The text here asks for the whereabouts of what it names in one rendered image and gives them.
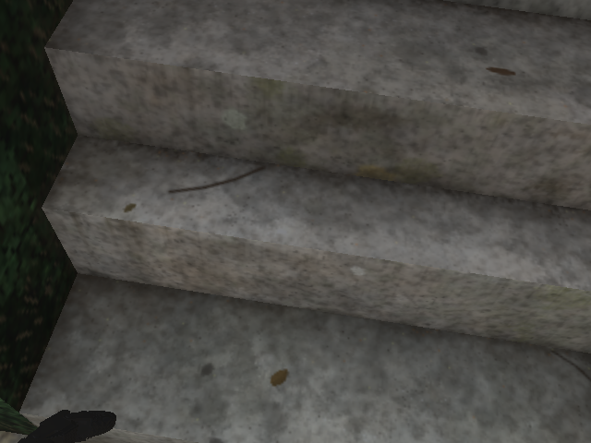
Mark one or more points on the left robot hand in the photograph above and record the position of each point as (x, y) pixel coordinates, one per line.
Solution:
(66, 427)

